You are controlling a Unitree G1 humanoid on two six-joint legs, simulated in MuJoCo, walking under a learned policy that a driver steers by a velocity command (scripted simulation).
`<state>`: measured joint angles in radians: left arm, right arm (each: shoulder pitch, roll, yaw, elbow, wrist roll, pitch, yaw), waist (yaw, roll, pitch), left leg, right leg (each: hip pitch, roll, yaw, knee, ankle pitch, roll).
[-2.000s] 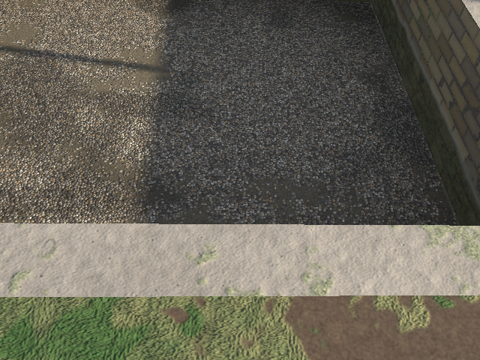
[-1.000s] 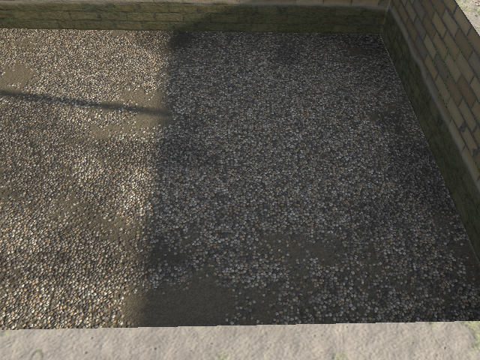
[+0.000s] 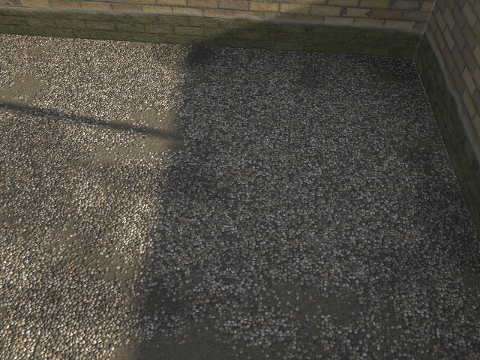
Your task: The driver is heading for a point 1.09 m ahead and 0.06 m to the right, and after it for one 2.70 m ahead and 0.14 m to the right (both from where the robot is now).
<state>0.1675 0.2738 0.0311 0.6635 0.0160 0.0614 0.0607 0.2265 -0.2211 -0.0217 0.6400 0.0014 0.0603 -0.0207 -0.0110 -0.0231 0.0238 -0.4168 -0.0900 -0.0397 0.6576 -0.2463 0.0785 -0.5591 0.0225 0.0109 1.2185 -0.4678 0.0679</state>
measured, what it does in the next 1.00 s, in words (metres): steps on the spot: right foot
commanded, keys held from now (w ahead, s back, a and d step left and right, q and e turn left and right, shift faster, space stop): q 0.16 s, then no key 0.16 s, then e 0.06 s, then w+e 0.16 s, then e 0.44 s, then w+e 0.02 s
